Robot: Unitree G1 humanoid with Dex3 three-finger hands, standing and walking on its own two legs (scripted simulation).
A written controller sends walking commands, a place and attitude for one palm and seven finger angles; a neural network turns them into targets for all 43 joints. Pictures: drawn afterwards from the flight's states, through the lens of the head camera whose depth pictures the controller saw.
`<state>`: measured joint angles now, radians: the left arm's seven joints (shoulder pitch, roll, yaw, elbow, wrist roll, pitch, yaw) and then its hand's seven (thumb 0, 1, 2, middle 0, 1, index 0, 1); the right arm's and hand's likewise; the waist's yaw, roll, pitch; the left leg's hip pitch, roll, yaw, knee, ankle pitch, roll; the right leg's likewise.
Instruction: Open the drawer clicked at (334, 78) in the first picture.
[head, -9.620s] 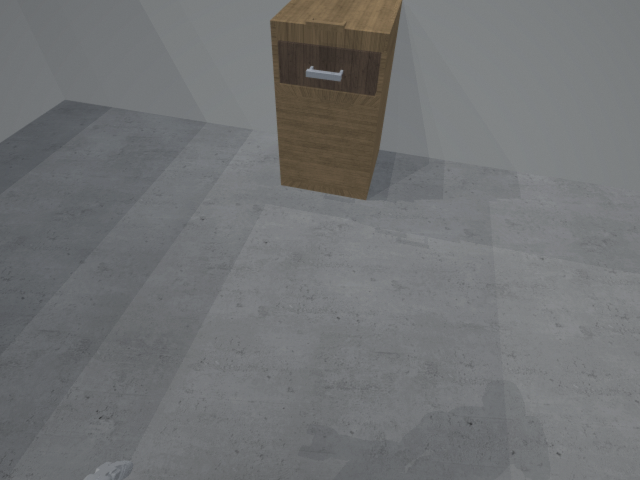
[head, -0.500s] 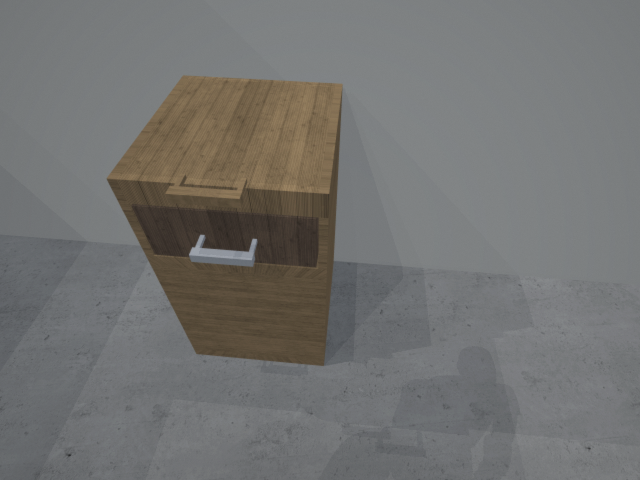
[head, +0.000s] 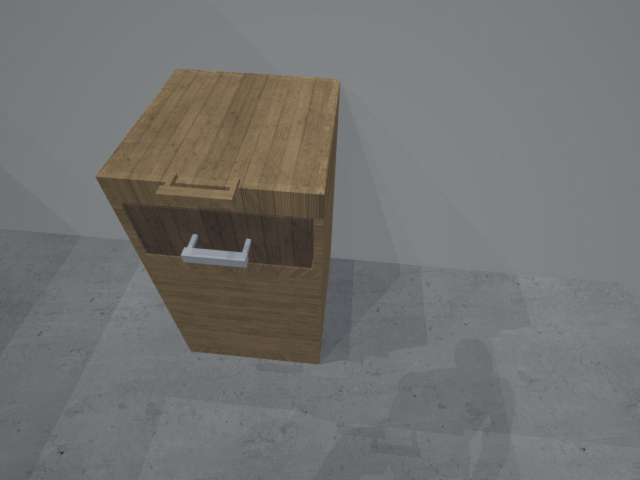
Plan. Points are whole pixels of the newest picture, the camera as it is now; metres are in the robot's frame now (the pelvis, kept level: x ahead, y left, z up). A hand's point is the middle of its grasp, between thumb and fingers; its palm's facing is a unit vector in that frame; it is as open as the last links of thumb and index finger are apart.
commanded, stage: look again from close up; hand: left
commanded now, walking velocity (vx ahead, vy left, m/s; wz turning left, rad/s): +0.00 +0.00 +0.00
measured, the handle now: (218, 249) +0.57 +0.26 -0.16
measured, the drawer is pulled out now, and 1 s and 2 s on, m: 0.00 0.00 0.00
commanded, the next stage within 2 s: shuffle to correct the standing spot in 0.62 s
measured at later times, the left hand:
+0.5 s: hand out of the picture +0.03 +0.22 -0.18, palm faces +0.05 -0.98 -0.19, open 7.4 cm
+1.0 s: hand out of the picture -0.05 +0.23 -0.18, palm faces +0.02 -0.99 -0.16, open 7.4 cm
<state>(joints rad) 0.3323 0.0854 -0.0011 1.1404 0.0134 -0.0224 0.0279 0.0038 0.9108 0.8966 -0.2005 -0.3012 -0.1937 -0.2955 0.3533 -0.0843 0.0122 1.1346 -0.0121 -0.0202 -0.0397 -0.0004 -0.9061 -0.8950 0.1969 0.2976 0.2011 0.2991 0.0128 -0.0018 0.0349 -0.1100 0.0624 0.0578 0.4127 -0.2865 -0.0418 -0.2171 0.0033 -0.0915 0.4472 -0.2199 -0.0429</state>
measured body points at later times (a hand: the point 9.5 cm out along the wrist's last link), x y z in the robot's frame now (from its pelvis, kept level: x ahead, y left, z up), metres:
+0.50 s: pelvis -0.01 +0.04 -0.01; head -0.03 +0.06 +0.44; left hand +0.03 +0.28 -0.16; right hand +0.03 -0.19 -0.15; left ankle -0.04 +0.14 -0.74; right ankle +0.01 -0.09 -0.74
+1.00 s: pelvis +0.01 +0.07 -0.01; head -0.01 +0.06 +0.44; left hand -0.05 +0.28 -0.17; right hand -0.05 -0.15 -0.17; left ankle -0.04 +0.14 -0.74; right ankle +0.01 -0.09 -0.74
